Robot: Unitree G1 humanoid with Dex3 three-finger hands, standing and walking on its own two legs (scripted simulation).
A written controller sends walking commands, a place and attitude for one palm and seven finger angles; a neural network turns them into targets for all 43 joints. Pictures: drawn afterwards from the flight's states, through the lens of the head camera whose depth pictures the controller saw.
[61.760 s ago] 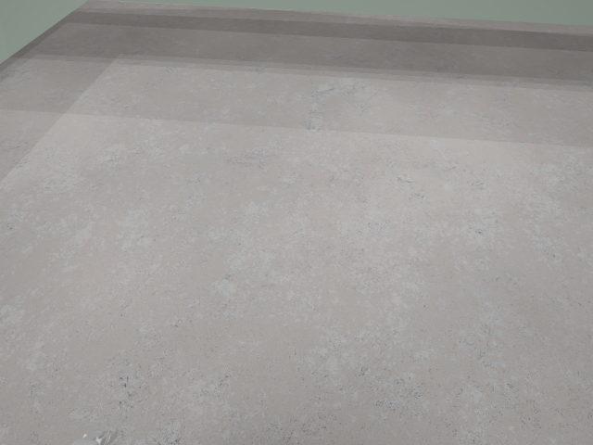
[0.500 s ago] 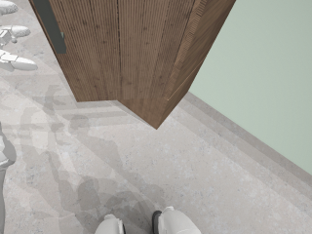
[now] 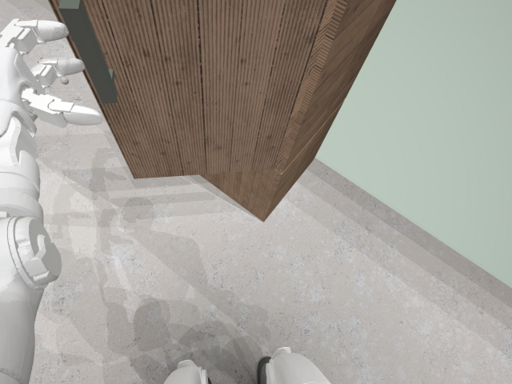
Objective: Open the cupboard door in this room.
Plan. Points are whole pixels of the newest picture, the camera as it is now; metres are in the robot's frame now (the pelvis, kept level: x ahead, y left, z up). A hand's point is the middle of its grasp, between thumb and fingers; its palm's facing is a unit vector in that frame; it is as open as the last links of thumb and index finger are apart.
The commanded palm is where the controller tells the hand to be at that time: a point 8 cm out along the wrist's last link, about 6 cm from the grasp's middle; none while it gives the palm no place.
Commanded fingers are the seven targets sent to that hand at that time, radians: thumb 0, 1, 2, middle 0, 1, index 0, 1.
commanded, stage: slide the fingers in behind the handle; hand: left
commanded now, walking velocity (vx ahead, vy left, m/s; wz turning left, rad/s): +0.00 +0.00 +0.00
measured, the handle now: (94, 48) +0.58 +0.18 +0.12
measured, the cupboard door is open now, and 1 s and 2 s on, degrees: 45 45 45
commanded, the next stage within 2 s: close the thumb around the handle in 1.16 s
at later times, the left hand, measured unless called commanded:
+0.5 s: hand (100, 80) +0.53 +0.17 +0.11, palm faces +0.02 -1.00 +0.00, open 14.0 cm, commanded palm +0.51 +0.21 +0.11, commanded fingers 0.00 -0.50 0.30 -0.30 -1.20 -0.30 -1.20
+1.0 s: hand (115, 79) +0.54 +0.15 +0.11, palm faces +0.03 -1.00 -0.01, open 14.0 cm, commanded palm +0.51 +0.19 +0.11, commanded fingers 0.00 -0.50 0.30 -0.30 -1.20 -0.30 -1.20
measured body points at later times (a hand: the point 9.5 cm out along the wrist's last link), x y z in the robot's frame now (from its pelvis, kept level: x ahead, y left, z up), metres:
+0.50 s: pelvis -0.01 -0.02 +0.00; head +0.12 +0.00 +0.43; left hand +0.52 +0.22 +0.11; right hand -0.04 -0.28 -0.10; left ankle -0.02 +0.08 -0.69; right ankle -0.01 -0.13 -0.69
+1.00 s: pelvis -0.01 -0.02 +0.00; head +0.12 -0.01 +0.43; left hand +0.53 +0.20 +0.11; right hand -0.05 -0.28 -0.10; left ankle -0.02 +0.08 -0.69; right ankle -0.01 -0.13 -0.69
